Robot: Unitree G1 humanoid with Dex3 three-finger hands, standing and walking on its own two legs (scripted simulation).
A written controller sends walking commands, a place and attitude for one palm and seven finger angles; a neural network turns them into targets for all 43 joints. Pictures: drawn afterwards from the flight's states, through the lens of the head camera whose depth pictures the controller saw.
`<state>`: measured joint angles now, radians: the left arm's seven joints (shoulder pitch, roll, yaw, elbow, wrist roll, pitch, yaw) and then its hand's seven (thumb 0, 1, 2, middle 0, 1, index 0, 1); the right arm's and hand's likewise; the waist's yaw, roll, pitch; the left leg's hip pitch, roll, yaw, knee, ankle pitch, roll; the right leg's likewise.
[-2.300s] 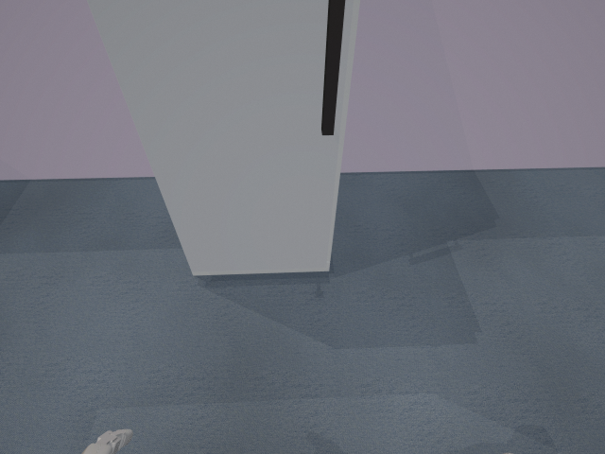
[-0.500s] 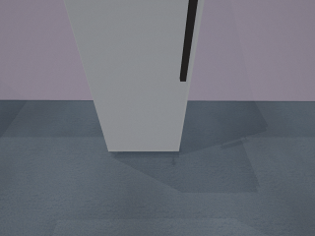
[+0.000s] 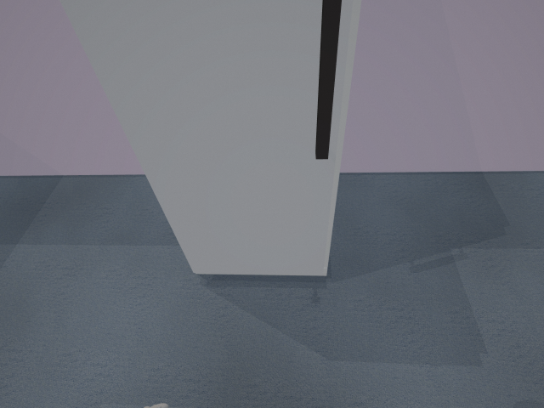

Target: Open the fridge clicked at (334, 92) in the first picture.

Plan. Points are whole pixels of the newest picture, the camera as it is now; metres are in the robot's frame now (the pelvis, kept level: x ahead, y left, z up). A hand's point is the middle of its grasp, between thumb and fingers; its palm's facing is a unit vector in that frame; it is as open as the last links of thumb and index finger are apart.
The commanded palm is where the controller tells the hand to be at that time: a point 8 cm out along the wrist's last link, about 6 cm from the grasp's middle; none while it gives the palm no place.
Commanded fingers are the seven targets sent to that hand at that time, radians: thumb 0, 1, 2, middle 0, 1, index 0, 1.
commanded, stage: take the last steps up to it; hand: right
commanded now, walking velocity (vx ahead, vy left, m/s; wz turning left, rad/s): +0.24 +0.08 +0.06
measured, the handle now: (326, 64) +0.65 -0.08 +0.18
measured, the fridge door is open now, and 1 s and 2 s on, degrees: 0 0 0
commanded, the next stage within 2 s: come to a stop and stand still in 0.28 s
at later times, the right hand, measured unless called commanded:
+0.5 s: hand (363, 347) +0.26 -0.14 -0.16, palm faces -0.10 +0.99 -0.14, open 7.4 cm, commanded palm none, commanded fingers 0.00 -0.90 -0.90 0.20 0.30 0.20 0.30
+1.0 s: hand (435, 395) +0.19 -0.25 -0.17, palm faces +0.08 +0.98 -0.19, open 7.4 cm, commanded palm none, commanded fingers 0.00 -0.90 -0.90 0.20 0.30 0.20 0.30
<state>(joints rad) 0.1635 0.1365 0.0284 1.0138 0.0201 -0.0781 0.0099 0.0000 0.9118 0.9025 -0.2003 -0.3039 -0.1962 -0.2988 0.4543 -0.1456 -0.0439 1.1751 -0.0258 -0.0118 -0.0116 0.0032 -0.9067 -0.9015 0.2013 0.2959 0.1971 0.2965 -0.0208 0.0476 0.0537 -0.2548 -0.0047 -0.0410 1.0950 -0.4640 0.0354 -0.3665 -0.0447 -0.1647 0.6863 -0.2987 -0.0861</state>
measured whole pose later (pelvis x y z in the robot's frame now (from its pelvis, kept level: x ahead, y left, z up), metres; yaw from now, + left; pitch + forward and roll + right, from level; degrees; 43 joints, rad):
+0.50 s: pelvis +0.15 +0.01 +0.01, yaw +2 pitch +0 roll +1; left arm 0.49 0.07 0.02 1.18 0.03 -0.05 0.04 0.00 0.91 0.90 -0.20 -0.30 -0.20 -0.30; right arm 0.11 -0.14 -0.04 1.03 -0.03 0.01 0.00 0.00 -0.91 -0.90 0.19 0.29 0.19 0.30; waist 0.09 0.01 0.09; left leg -0.40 0.05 0.09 0.58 -0.14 0.01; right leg -0.03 -0.02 -0.19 0.43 -0.40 -0.04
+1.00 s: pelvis +0.13 -0.05 +0.01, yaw +0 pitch -2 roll +3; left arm 0.19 0.15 0.04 0.97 0.04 0.00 0.03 0.00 0.91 0.90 -0.20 -0.30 -0.19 -0.30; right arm 0.22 -0.23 -0.08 1.00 -0.03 0.07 -0.03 0.00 -0.91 -0.90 0.20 0.30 0.19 0.30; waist -0.01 0.05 0.02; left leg -0.47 0.01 -0.04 0.92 -0.37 -0.04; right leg -0.29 -0.02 -0.06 0.62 -0.31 -0.06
